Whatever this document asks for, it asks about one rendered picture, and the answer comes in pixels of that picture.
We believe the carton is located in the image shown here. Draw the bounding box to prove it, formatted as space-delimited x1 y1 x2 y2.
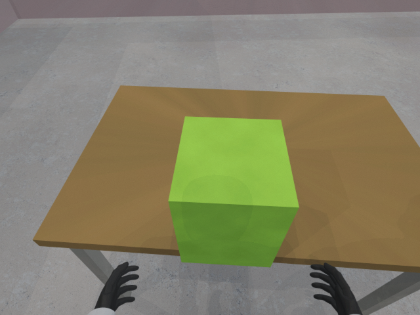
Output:
168 116 299 267

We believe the table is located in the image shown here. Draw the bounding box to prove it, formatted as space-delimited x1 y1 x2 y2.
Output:
33 85 420 315

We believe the right robot hand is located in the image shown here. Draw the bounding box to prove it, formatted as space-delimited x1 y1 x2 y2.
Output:
310 262 363 315

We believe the left robot hand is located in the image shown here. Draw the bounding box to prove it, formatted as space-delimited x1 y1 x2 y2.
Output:
94 262 139 311

